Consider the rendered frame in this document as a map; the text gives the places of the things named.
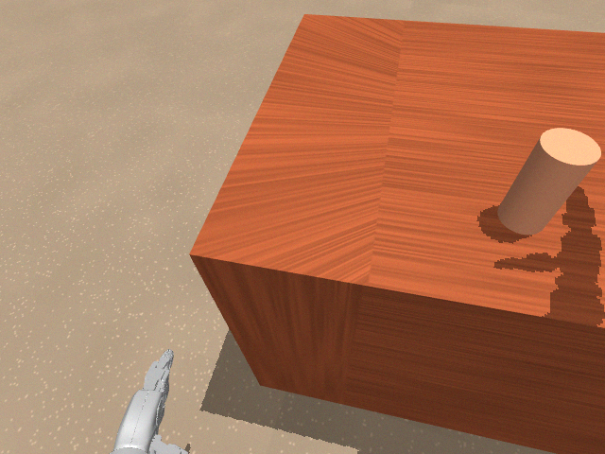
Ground can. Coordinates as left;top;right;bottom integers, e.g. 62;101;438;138
497;128;601;235

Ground left robot hand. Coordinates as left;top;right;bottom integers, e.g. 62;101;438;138
113;349;188;454

